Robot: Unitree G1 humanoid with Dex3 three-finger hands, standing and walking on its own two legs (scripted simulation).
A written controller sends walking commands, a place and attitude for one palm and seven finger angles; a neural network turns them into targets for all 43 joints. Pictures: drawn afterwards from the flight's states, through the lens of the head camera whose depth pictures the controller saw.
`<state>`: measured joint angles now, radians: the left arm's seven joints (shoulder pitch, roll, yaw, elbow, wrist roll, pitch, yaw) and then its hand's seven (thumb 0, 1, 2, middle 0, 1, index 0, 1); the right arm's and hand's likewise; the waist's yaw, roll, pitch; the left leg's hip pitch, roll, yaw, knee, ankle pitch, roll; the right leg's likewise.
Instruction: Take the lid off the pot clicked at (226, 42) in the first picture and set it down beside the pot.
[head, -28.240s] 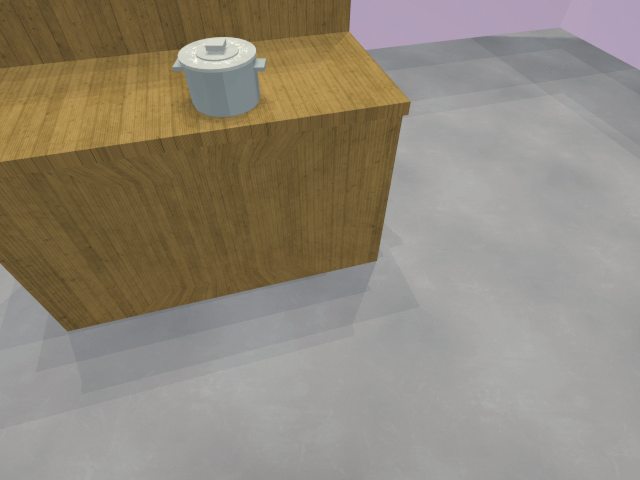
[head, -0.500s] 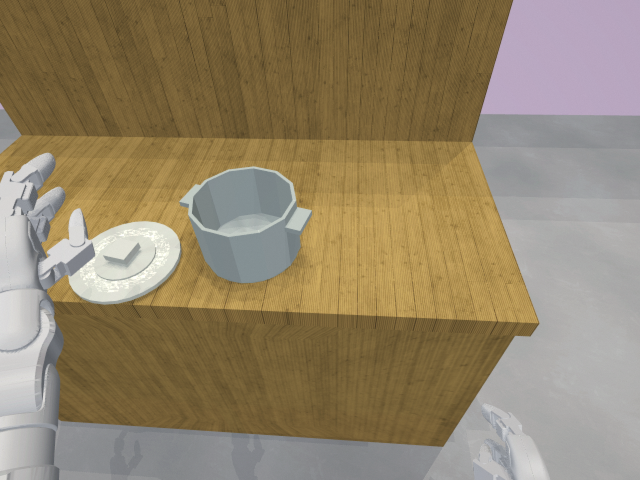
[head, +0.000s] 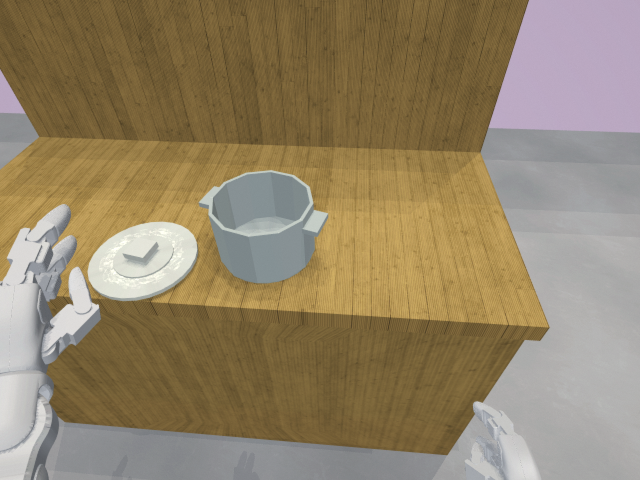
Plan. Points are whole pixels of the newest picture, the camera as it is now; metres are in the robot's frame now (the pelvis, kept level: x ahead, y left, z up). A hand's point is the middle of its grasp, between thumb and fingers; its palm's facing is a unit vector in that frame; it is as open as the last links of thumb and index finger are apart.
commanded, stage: draw the hand back to the body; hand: left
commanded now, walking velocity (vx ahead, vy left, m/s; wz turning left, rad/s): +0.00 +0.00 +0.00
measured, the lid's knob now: (140, 249) +0.47 +0.38 -0.02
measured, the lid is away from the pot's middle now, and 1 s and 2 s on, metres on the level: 0.23 0.23 0.23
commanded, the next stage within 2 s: step back with the hand held close in 0.34 s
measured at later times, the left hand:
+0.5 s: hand (70, 350) +0.18 +0.26 +0.16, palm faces +0.40 -0.84 -0.36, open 7.4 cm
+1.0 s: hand (33, 400) +0.14 +0.27 +0.15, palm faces +0.32 -0.82 -0.48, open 7.4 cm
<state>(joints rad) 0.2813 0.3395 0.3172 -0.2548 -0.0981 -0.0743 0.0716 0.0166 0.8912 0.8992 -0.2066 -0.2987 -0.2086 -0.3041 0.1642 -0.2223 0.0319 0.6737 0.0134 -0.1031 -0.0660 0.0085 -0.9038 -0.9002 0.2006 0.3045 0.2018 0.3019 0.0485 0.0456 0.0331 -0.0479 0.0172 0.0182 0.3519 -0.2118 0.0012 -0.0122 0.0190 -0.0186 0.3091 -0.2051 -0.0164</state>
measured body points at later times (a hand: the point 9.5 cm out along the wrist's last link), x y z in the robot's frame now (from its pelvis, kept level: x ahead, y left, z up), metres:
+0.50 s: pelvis +0.00 +0.01 +0.00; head -0.02 +0.00 +0.45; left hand +0.15 +0.30 +0.18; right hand +0.20 -0.19 -0.07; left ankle -0.01 +0.12 -0.75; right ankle -0.02 -0.11 -0.75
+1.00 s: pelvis -0.05 +0.03 -0.02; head -0.04 +0.04 +0.43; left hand +0.11 +0.31 +0.18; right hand +0.13 -0.20 -0.08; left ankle -0.01 +0.12 -0.75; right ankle -0.03 -0.10 -0.75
